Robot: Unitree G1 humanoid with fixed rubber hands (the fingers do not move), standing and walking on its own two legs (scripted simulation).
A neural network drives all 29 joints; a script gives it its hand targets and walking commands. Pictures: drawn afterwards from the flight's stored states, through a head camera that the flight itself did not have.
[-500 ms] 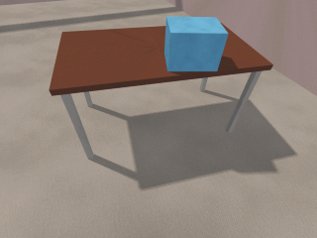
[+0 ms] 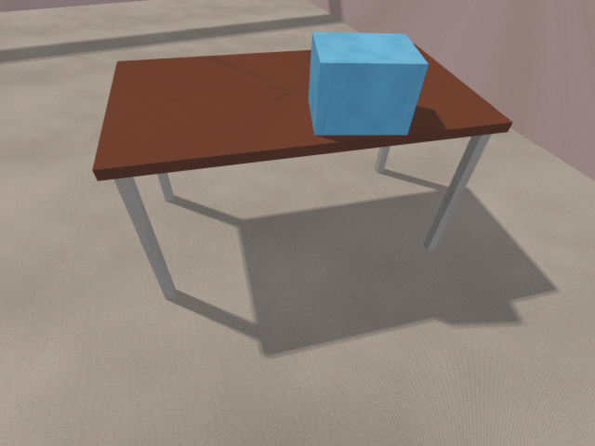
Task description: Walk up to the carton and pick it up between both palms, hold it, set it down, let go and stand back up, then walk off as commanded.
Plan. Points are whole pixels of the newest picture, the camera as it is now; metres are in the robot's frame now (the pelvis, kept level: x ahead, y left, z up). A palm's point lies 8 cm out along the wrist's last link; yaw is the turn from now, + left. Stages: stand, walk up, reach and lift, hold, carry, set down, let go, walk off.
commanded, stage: stand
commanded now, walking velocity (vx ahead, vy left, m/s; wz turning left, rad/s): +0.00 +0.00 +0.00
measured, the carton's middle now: (360, 84) +1.10 -0.15 +0.00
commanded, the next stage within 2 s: none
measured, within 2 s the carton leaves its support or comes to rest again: neither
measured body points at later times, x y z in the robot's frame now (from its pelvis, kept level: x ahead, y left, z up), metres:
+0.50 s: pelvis +0.00 +0.00 +0.00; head +0.00 +0.00 +0.45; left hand +0.09 +0.30 -0.13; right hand +0.09 -0.31 -0.12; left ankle -0.01 +0.13 -0.75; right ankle -0.02 -0.12 -0.75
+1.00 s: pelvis +0.00 +0.00 +0.00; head +0.00 +0.00 +0.45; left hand +0.09 +0.30 -0.13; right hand +0.09 -0.31 -0.12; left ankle -0.01 +0.13 -0.75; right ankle -0.02 -0.12 -0.75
